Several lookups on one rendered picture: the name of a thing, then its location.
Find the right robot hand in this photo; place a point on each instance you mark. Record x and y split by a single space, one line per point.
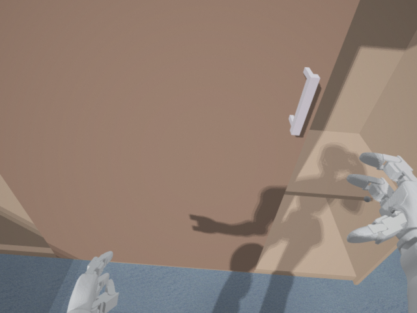
404 199

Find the right robot forearm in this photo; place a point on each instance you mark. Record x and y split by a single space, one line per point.
407 246

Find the left robot hand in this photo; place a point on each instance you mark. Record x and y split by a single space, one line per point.
88 286

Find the wardrobe door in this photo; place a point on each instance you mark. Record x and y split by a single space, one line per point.
159 129
16 227

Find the handle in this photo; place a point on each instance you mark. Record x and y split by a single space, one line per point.
306 98

